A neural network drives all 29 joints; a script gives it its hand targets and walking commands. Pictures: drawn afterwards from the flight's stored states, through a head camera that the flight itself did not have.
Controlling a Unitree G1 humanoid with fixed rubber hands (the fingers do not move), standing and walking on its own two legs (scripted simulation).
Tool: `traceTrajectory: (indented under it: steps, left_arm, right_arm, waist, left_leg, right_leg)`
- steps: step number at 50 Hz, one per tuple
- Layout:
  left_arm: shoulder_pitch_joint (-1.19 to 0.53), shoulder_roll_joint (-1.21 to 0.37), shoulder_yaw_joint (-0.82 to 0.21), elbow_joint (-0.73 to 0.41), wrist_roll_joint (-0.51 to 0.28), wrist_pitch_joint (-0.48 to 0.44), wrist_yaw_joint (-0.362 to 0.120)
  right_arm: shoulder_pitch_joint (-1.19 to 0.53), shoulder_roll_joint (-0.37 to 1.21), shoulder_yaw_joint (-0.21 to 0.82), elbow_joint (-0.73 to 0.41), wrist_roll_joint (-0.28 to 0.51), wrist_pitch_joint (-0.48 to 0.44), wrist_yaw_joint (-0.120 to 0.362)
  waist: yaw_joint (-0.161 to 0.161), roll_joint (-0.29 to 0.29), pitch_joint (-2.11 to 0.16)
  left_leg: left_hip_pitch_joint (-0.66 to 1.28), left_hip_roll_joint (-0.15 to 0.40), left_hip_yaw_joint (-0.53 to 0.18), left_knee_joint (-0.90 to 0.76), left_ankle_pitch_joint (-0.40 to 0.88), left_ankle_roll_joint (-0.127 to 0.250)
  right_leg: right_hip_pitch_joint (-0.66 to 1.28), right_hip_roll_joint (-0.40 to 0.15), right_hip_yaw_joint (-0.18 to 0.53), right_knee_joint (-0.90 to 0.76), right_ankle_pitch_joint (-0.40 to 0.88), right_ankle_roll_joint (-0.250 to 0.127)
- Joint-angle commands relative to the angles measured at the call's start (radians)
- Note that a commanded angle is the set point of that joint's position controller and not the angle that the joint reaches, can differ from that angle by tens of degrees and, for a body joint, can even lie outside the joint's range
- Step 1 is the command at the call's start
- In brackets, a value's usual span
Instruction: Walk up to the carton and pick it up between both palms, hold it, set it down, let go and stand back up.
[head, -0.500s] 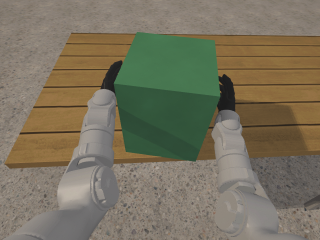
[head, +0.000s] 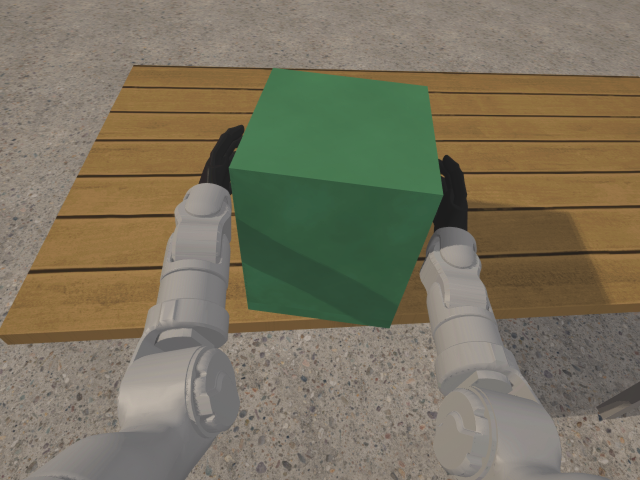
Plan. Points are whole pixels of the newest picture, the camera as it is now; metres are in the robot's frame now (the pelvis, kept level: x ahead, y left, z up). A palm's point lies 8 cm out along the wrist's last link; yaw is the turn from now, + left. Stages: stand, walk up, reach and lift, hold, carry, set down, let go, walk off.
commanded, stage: reach and lift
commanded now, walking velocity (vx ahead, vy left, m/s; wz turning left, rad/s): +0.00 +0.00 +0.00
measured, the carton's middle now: (333, 203) +0.42 -0.04 +0.12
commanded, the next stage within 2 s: none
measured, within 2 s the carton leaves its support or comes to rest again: leaves its support in 0.18 s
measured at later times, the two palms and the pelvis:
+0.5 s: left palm (235, 187) +0.40 +0.09 +0.17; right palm (472, 234) +0.34 -0.20 +0.14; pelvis -0.02 +0.00 +0.00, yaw -1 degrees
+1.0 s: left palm (199, 181) +0.38 +0.12 +0.19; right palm (459, 209) +0.34 -0.17 +0.18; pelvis -0.02 +0.01 +0.00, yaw +1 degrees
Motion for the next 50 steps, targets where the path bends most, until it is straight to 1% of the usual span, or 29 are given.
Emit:
traceTrajectory:
  steps: [1, 2, 3, 4, 5, 6, 7, 8, 9, 10, 11, 12, 13, 16, 18, 20, 24, 29, 34, 41, 45, 50]
  left_arm:
    - [-0.448, -0.457, -0.297, -0.035, -0.045, -0.02, -0.105]
    - [-0.427, -0.453, -0.285, -0.02, -0.037, -0.013, -0.104]
    - [-0.451, -0.455, -0.299, -0.046, -0.047, -0.021, -0.102]
    - [-0.482, -0.478, -0.323, -0.077, -0.059, -0.037, -0.095]
    - [-0.479, -0.5, -0.343, -0.095, -0.055, -0.049, -0.084]
    - [-0.474, -0.491, -0.355, -0.073, -0.062, -0.052, -0.083]
    - [-0.512, -0.512, -0.366, -0.114, -0.07, -0.078, -0.077]
    - [-0.534, -0.52, -0.376, -0.123, -0.07, -0.1, -0.07]
    - [-0.537, -0.521, -0.381, -0.102, -0.063, -0.109, -0.067]
    - [-0.51, -0.538, -0.447, -0.025, -0.073, -0.125, -0.061]
    - [-0.533, -0.546, -0.437, -0.044, -0.078, -0.148, -0.057]
    - [-0.548, -0.54, -0.433, -0.033, -0.071, -0.16, -0.05]
    - [-0.544, -0.54, -0.426, -0.019, -0.067, -0.166, -0.047]
    - [-0.554, -0.532, -0.391, 0.014, -0.056, -0.162, -0.046]
    - [-0.567, -0.525, -0.365, 0.029, -0.051, -0.142, -0.049]
    - [-0.587, -0.525, -0.348, 0.024, -0.05, -0.124, -0.051]
    - [-0.609, -0.53, -0.345, 0.0, -0.054, -0.103, -0.046]
    - [-0.594, -0.526, -0.357, -0.036, -0.06, -0.061, -0.048]
    - [-0.571, -0.535, -0.404, -0.105, -0.078, -0.011, -0.054]
    - [-0.564, -0.546, -0.489, -0.224, -0.116, 0.063, -0.057]
    - [-0.558, -0.544, -0.508, -0.275, -0.123, 0.113, -0.058]
    - [-0.556, -0.529, -0.495, -0.317, -0.116, 0.181, -0.063]
  right_arm:
    - [-0.514, 0.327, 0.276, -0.069, -0.011, -0.046, 0.12]
    - [-0.509, 0.317, 0.276, -0.053, -0.01, -0.045, 0.121]
    - [-0.516, 0.314, 0.279, -0.063, -0.003, -0.053, 0.121]
    - [-0.553, 0.32, 0.293, -0.086, -0.001, -0.078, 0.121]
    - [-0.568, 0.317, 0.304, -0.088, 0.0, -0.104, 0.124]
    - [-0.567, 0.322, 0.3, -0.079, 0.003, -0.115, 0.118]
    - [-0.614, 0.322, 0.31, -0.114, -0.01, -0.149, 0.115]
    - [-0.634, 0.324, 0.321, -0.101, -0.014, -0.176, 0.116]
    - [-0.645, 0.326, 0.32, -0.086, -0.012, -0.195, 0.115]
    - [-0.593, 0.336, 0.276, 0.009, 0.003, -0.214, 0.098]
    - [-0.633, 0.319, 0.284, 0.004, 0.015, -0.23, 0.093]
    - [-0.65, 0.321, 0.299, 0.013, 0.016, -0.239, 0.093]
    - [-0.669, 0.319, 0.308, 0.02, 0.017, -0.246, 0.095]
    - [-0.711, 0.311, 0.333, 0.019, 0.021, -0.248, 0.1]
    - [-0.735, 0.315, 0.341, 0.011, 0.025, -0.234, 0.103]
    - [-0.765, 0.321, 0.347, -0.01, 0.029, -0.221, 0.108]
    - [-0.799, 0.33, 0.365, -0.035, 0.04, -0.206, 0.114]
    - [-0.782, 0.325, 0.373, -0.035, 0.062, -0.175, 0.11]
    - [-0.766, 0.309, 0.4, -0.059, 0.109, -0.142, 0.097]
    - [-0.769, 0.286, 0.464, -0.134, 0.191, -0.084, 0.078]
    - [-0.779, 0.276, 0.489, -0.175, 0.23, -0.046, 0.073]
    - [-0.801, 0.268, 0.503, -0.211, 0.262, 0.003, 0.073]
  waist:
    - [-0.044, 0.075, -0.37]
    - [-0.039, 0.066, -0.343]
    - [-0.033, 0.078, -0.366]
    - [-0.026, 0.086, -0.416]
    - [-0.024, 0.105, -0.449]
    - [-0.042, 0.098, -0.433]
    - [-0.036, 0.083, -0.492]
    - [-0.029, 0.074, -0.503]
    - [-0.022, 0.088, -0.479]
    - [-0.104, 0.122, -0.426]
    - [-0.058, 0.116, -0.403]
    - [-0.056, 0.106, -0.407]
    - [-0.036, 0.1, -0.399]
    - [0.0, 0.054, -0.373]
    - [0.019, 0.029, -0.361]
    - [0.034, 0.015, -0.375]
    - [0.047, 0.011, -0.415]
    - [0.038, 0.012, -0.402]
    - [0.011, 0.031, -0.402]
    - [-0.021, 0.064, -0.406]
    - [-0.025, 0.073, -0.392]
    - [-0.02, 0.073, -0.369]
  left_leg:
    - [0.256, -0.034, 0.054, 0.048, 0.352, -0.047]
    - [0.263, -0.032, 0.054, 0.046, 0.343, -0.045]
    - [0.257, -0.033, 0.056, 0.043, 0.336, -0.047]
    - [0.261, -0.032, 0.057, 0.051, 0.375, -0.053]
    - [0.288, -0.025, 0.054, 0.069, 0.443, -0.068]
    - [0.282, -0.028, 0.054, 0.079, 0.445, -0.068]
    - [0.272, -0.027, 0.055, 0.077, 0.454, -0.066]
    - [0.269, -0.023, 0.052, 0.073, 0.452, -0.064]
    - [0.255, -0.023, 0.051, 0.072, 0.442, -0.064]
    - [0.263, -0.02, 0.036, 0.069, 0.388, -0.085]
    - [0.241, -0.022, 0.037, 0.055, 0.357, -0.077]
    - [0.219, -0.019, 0.037, 0.046, 0.335, -0.068]
    - [0.192, -0.021, 0.039, 0.039, 0.319, -0.06]
    - [0.117, -0.023, 0.048, 0.001, 0.216, -0.026]
    - [0.074, -0.029, 0.058, -0.027, 0.132, -0.001]
    - [0.049, -0.035, 0.068, -0.045, 0.078, 0.015]
    - [0.066, -0.038, 0.074, -0.046, 0.071, 0.026]
    - [0.099, -0.039, 0.073, -0.034, 0.096, 0.021]
    - [0.157, -0.039, 0.059, 0.005, 0.198, -0.008]
    - [0.223, -0.037, 0.028, 0.051, 0.328, -0.043]
    - [0.239, -0.037, 0.016, 0.057, 0.342, -0.047]
    - [0.236, -0.038, 0.012, 0.05, 0.306, -0.039]
  right_leg:
    - [-0.004, 0.069, -0.124, 0.039, 0.459, 0.064]
    - [-0.006, 0.069, -0.123, 0.028, 0.438, 0.06]
    - [-0.008, 0.067, -0.125, 0.027, 0.409, 0.055]
    - [-0.008, 0.069, -0.128, 0.036, 0.438, 0.053]
    - [-0.007, 0.074, -0.135, 0.046, 0.484, 0.047]
    - [0.005, 0.069, -0.131, 0.038, 0.494, 0.046]
    - [0.019, 0.07, -0.137, 0.045, 0.52, 0.047]
    - [0.028, 0.07, -0.142, 0.049, 0.523, 0.043]
    - [0.046, 0.066, -0.139, 0.048, 0.509, 0.036]
    - [0.101, 0.062, -0.141, 0.036, 0.481, 0.021]
    - [0.077, 0.058, -0.14, 0.031, 0.453, 0.023]
    - [0.093, 0.054, -0.137, 0.032, 0.448, 0.023]
    - [0.108, 0.052, -0.133, 0.033, 0.442, 0.022]
    - [0.137, 0.043, -0.118, 0.025, 0.396, 0.026]
    - [0.151, 0.036, -0.105, 0.021, 0.354, 0.028]
    - [0.163, 0.032, -0.095, 0.021, 0.325, 0.03]
    - [0.171, 0.034, -0.087, 0.021, 0.319, 0.027]
    - [0.155, 0.037, -0.087, 0.015, 0.308, 0.026]
    - [0.141, 0.044, -0.098, 0.015, 0.336, 0.025]
    - [0.115, 0.053, -0.107, 0.022, 0.346, 0.023]
    - [0.099, 0.056, -0.109, 0.022, 0.318, 0.024]
    - [0.085, 0.059, -0.111, 0.02, 0.268, 0.024]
